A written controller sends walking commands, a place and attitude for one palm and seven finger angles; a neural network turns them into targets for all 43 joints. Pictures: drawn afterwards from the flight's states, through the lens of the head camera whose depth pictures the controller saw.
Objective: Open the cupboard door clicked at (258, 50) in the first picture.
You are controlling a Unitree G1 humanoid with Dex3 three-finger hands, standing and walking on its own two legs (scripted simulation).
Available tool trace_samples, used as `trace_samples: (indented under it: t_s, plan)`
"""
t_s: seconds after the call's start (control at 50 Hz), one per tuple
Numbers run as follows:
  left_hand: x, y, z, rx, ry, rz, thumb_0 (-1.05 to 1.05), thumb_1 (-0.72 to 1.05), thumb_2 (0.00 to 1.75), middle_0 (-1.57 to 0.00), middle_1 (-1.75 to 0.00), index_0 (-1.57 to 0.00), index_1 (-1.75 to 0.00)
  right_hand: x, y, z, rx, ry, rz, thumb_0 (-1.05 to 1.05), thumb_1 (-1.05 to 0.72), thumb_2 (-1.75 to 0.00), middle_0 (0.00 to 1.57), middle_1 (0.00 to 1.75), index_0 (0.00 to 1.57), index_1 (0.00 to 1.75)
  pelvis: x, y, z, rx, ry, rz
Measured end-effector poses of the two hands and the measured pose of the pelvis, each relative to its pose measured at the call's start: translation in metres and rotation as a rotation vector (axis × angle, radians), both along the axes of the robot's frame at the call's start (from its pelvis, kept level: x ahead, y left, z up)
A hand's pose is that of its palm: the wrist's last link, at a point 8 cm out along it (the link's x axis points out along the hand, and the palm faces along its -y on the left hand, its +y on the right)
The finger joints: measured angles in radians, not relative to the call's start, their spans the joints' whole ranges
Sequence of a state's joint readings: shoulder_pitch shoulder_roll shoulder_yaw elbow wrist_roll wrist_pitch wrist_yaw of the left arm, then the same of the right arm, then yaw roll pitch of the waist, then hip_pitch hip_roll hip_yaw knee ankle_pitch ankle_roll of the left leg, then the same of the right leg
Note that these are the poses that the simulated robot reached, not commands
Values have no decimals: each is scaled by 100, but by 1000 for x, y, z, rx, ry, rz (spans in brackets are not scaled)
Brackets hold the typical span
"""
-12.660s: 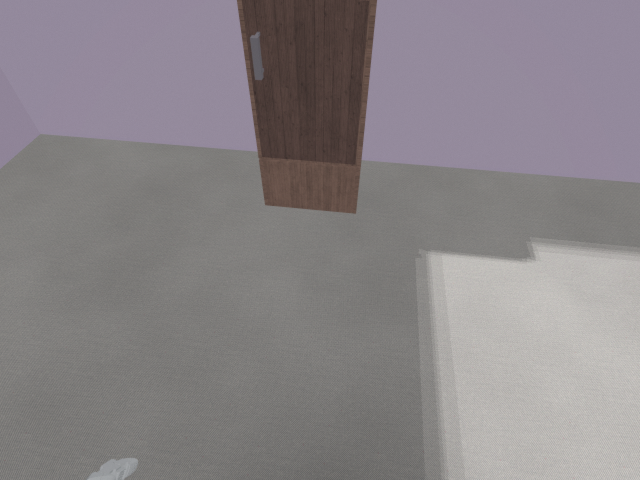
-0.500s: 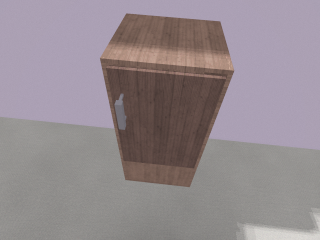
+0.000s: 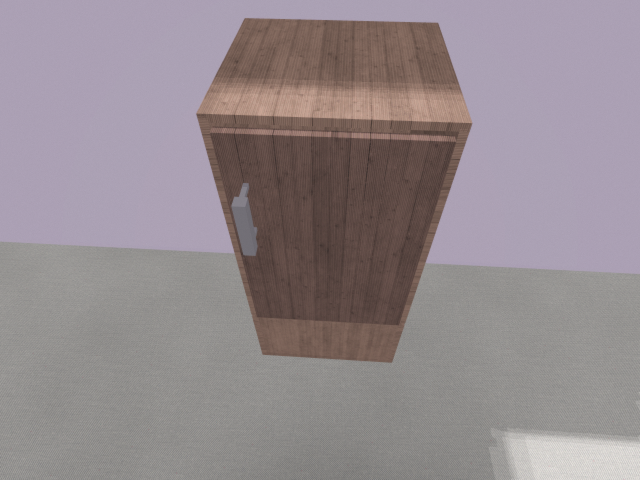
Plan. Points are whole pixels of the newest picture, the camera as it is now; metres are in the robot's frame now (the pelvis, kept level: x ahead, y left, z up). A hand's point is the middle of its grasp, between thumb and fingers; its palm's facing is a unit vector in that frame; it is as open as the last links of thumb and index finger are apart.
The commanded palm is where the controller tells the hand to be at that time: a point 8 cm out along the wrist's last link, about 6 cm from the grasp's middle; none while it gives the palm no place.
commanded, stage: look again from close up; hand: left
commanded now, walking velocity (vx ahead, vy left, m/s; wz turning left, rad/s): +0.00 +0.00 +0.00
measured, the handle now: (247, 219) +0.56 +0.17 -0.05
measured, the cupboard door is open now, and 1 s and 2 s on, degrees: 0 0 0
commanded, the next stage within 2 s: raise the hand with hooked fingers in 0.48 s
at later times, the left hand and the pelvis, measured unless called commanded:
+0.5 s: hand out of the picture +0.02 +0.16 -0.17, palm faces +0.01 -0.98 -0.21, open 7.4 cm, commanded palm none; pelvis +0.01 -0.02 +0.00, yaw +0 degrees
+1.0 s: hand (197, 473) +0.15 +0.17 -0.08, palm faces -0.02 -1.00 +0.01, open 8.6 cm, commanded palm +0.14 +0.23 -0.06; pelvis -0.04 -0.04 -0.08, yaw +2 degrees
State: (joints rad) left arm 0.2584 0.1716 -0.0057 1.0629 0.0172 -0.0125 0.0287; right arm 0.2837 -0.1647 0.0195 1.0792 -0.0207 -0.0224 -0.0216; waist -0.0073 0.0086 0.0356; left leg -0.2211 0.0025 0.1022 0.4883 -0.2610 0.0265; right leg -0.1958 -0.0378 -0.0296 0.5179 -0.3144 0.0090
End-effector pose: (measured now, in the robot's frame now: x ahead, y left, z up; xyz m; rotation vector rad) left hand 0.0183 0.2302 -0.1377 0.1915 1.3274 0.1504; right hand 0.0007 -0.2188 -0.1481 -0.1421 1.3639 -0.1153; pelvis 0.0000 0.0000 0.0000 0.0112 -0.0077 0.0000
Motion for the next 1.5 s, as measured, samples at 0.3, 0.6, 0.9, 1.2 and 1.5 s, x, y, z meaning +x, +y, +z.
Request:
trace_samples:
  t_s: [0.3, 0.6, 0.9, 1.2, 1.5]
  plan:
    - [-1, -15, -5, -26, 36, 10, 0, 91, 90, -20, -29, -20, -30, 29, -18, 6, -33, -31, 11, 0, -91, -90, 20, 30, 19, 30, 9, -11, 1, 0, 2, -1]
    - [3, -19, -1, 0, 20, 11, 0, 90, 90, -20, -29, -20, -30, 43, -32, 6, -32, -49, 19, 0, -91, -90, 20, 30, 20, 30, 11, -22, 2, -4, 2, 0]
    - [161, -20, 114, -157, -1300, -159, 0, 72, 82, -21, -41, -21, -41, 153, -68, 42, -125, -764, 121, 1, -91, -90, 20, 30, 20, 30, -32, -37, -51, 11, 186, 29]
    - [119, 15, 85, -138, -1417, -231, 1, 37, 68, -24, -63, -24, -63, 149, -30, -25, -102, -746, 229, 1, -91, -90, 20, 30, 20, 30, -61, -30, -115, -75, 255, 57]
    - [140, 56, 94, -89, -1283, -140, 0, 2, 53, -27, -86, -26, -86, 77, -20, -27, -107, -567, 118, 1, -90, -90, 21, 30, 20, 30, -59, -4, -94, -62, 278, 35]
